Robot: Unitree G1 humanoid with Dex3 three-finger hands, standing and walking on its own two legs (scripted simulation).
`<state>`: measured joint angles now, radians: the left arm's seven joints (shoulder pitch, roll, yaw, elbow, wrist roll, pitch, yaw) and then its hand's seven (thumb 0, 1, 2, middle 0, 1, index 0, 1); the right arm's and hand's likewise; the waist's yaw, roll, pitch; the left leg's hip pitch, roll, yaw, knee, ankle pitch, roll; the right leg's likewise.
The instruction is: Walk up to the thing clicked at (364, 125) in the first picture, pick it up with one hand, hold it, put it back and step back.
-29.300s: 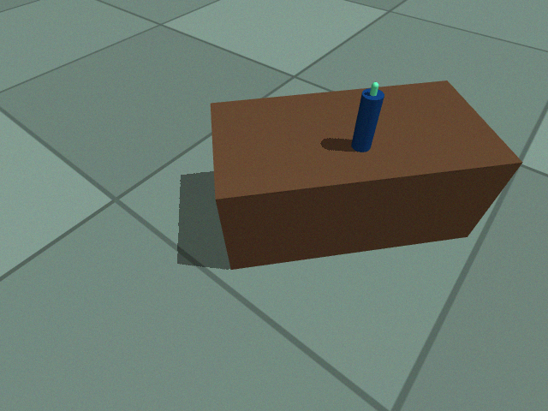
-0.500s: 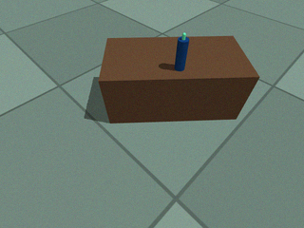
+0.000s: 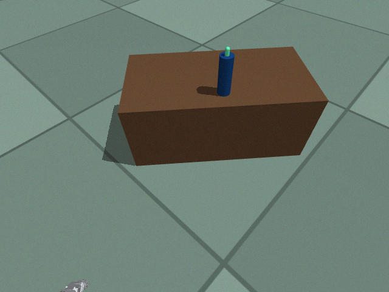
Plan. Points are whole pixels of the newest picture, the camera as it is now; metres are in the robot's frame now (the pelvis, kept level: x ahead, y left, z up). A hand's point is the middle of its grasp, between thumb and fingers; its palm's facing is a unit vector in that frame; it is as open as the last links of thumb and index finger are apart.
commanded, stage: step back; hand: right
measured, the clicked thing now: (225, 71) +1.10 -0.14 -0.19
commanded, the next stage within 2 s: stand in 0.06 s
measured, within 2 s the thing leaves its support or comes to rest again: neither
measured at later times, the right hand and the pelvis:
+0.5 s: hand out of the picture +0.10 -0.24 -0.14, palm faces -0.02 +0.94 -0.33, open 7.3 cm; pelvis +0.00 +0.00 +0.01, yaw +0 degrees
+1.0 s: hand out of the picture +0.05 -0.26 -0.15, palm faces -0.03 +0.94 -0.33, open 7.3 cm; pelvis -0.01 -0.01 +0.01, yaw +0 degrees
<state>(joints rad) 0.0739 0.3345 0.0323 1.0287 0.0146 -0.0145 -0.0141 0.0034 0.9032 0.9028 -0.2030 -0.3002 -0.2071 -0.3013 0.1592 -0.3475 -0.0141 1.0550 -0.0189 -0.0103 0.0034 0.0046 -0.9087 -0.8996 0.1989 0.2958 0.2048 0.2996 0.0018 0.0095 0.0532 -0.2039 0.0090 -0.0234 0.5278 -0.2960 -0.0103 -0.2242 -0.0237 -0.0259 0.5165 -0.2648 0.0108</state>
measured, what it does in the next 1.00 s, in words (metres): stands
